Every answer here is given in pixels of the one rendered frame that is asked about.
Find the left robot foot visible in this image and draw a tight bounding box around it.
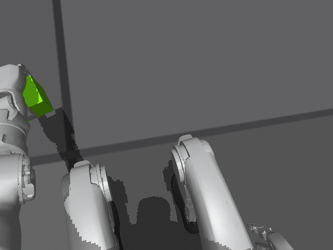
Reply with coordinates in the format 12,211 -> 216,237
110,201 -> 123,250

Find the right robot hand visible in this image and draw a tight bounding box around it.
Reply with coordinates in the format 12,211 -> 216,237
247,223 -> 294,250

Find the left robot arm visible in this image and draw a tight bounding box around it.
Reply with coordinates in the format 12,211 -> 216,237
0,89 -> 36,250

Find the cube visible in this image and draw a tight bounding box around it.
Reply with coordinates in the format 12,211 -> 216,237
23,76 -> 54,122

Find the left robot hand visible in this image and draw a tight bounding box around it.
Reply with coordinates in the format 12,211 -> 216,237
0,64 -> 38,120

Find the right robot foot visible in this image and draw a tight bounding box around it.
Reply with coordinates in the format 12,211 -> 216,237
171,174 -> 199,234

